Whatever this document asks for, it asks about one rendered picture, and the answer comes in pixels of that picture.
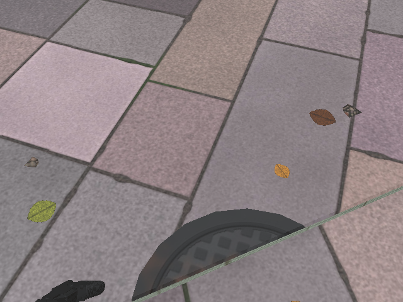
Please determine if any left robot hand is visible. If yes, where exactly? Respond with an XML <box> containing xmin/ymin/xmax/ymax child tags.
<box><xmin>35</xmin><ymin>280</ymin><xmax>105</xmax><ymax>302</ymax></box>

